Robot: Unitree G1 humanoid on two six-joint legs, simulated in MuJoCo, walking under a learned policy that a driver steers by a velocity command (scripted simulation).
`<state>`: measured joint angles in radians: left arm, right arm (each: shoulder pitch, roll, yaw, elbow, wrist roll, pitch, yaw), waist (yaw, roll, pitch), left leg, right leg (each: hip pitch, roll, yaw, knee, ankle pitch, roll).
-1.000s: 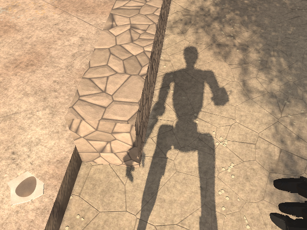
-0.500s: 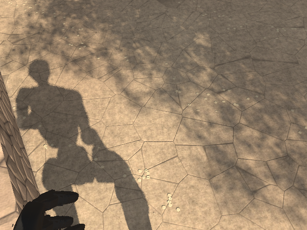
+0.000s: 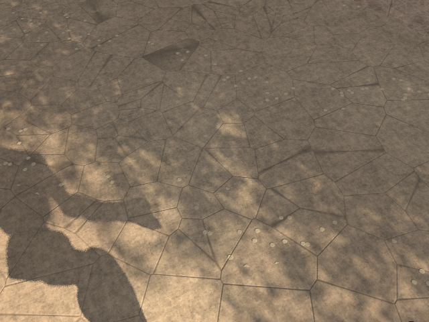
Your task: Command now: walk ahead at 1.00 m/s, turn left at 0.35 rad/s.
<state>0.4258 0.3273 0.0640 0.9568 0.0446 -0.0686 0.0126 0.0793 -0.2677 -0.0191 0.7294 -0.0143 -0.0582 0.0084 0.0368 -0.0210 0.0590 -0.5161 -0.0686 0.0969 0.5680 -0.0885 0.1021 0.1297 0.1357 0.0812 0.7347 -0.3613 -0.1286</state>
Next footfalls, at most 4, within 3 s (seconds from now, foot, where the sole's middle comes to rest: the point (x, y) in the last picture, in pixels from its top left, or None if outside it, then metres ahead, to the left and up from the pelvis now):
0.40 right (257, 272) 0.60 -0.07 -0.74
0.84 left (153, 197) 0.87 0.30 -0.74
1.24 right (118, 117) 1.27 0.49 -0.74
1.68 left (10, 114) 1.27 0.96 -0.74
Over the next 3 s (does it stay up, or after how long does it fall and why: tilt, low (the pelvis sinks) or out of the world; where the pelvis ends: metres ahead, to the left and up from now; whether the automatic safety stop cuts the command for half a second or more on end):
stays up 2.24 1.33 0.01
